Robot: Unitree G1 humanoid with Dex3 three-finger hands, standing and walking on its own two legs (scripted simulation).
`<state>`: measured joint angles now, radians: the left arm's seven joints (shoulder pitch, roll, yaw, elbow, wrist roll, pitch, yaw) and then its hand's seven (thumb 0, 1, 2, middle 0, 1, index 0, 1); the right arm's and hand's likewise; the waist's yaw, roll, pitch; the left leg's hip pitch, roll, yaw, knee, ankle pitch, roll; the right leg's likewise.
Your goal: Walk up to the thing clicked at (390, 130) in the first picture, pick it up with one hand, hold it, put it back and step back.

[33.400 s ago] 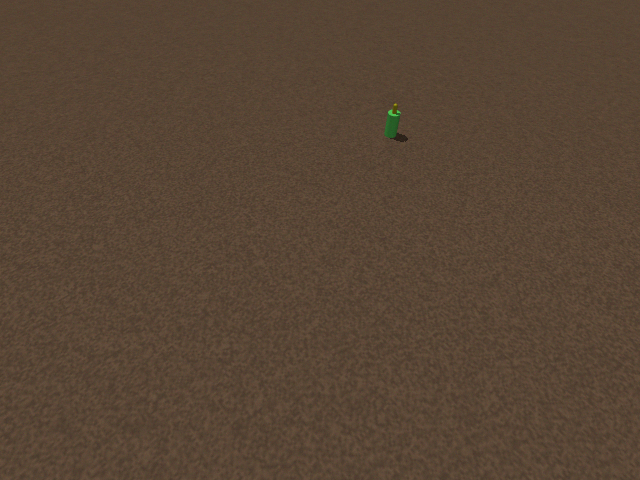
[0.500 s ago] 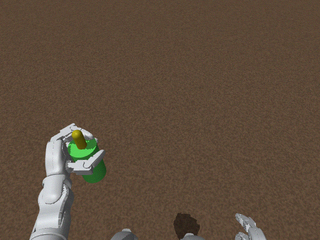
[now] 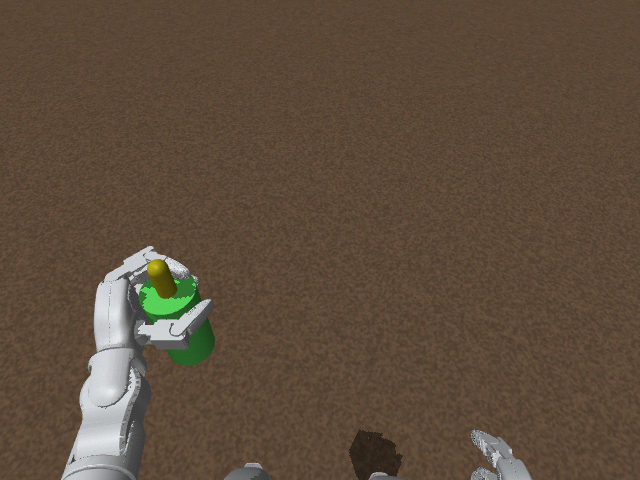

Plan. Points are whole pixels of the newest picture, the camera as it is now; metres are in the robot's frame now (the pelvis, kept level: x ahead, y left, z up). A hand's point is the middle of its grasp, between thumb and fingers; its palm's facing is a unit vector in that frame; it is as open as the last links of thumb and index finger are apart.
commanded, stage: hold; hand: left
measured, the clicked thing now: (175, 309) +0.32 +0.19 +0.01
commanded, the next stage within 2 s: crouch in 1.92 s
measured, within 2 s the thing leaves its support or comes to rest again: neither
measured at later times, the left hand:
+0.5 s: hand (172, 299) +0.32 +0.18 +0.04, palm faces +0.21 -0.98 -0.02, open 7.3 cm
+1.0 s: hand (169, 301) +0.31 +0.19 +0.04, palm faces +0.23 -0.97 -0.02, open 7.3 cm
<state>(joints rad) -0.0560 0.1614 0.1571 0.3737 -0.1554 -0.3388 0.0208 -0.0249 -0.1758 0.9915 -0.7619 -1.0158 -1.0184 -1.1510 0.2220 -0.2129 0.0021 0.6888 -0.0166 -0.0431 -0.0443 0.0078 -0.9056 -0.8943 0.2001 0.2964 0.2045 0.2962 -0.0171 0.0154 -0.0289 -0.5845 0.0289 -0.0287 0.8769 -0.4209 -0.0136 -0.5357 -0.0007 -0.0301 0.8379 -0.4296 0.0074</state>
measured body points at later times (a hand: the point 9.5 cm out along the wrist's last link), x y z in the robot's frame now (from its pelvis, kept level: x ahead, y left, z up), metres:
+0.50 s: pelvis +0.00 +0.00 +0.00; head +0.05 +0.00 +0.45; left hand +0.30 +0.23 +0.04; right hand +0.13 -0.24 -0.11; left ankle +0.01 +0.12 -0.70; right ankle +0.00 -0.13 -0.70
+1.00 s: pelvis +0.00 +0.00 +0.00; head +0.04 +0.00 +0.45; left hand +0.30 +0.24 +0.04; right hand +0.13 -0.25 -0.11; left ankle +0.01 +0.12 -0.70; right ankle +0.00 -0.13 -0.70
